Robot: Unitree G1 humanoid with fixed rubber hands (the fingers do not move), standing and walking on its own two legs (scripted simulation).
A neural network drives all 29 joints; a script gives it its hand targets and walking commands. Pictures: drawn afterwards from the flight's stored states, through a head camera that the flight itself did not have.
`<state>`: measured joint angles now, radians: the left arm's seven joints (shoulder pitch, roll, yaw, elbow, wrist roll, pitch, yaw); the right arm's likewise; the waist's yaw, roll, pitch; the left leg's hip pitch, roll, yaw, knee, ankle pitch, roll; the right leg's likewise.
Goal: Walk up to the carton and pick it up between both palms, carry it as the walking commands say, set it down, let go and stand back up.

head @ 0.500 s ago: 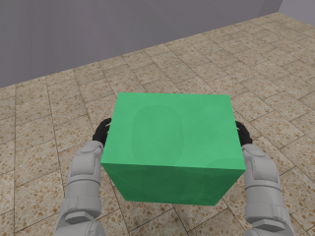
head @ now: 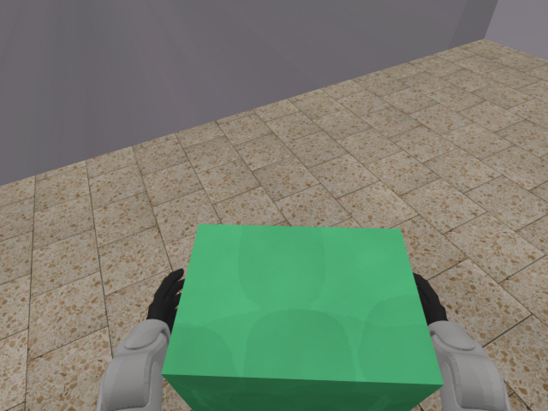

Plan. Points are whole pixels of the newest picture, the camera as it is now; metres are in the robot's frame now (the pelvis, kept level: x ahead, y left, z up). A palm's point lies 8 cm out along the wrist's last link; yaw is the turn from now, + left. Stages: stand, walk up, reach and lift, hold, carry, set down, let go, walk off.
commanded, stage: reach and lift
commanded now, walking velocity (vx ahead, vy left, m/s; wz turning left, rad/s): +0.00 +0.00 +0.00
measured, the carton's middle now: (295, 337) +0.24 -0.01 -0.02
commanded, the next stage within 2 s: hold in 0.82 s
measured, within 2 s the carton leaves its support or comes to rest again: neither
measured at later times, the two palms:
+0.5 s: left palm (154, 344) +0.22 +0.19 +0.03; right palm (429, 329) +0.22 -0.19 +0.02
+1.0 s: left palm (160, 325) +0.24 +0.18 +0.03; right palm (430, 317) +0.24 -0.20 +0.03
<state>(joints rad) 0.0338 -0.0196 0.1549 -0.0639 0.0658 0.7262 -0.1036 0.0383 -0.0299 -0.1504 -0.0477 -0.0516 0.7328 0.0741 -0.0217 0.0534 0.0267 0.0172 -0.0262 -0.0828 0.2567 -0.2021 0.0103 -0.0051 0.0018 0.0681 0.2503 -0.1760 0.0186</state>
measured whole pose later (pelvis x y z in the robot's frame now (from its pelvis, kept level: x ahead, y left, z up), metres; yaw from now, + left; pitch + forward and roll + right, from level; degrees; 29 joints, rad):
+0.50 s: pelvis -0.08 -0.01 -0.01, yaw +0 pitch -6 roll +0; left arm -0.29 0.04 0.24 0.28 0.09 0.63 -0.13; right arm -0.27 0.00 -0.25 0.24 -0.11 0.67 0.04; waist 0.03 0.02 0.09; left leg -0.14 -0.01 -0.09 0.41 -0.17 -0.01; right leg -0.15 0.03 0.06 0.38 -0.13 0.00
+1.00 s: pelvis -0.05 +0.00 +0.00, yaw +0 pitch -4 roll +0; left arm -0.25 -0.03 0.27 0.23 0.14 0.68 -0.12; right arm -0.28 -0.03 -0.25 0.27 -0.10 0.70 0.09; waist -0.01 0.02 0.04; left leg -0.12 -0.03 -0.07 0.37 -0.18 0.01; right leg -0.13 0.01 0.08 0.34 -0.14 0.02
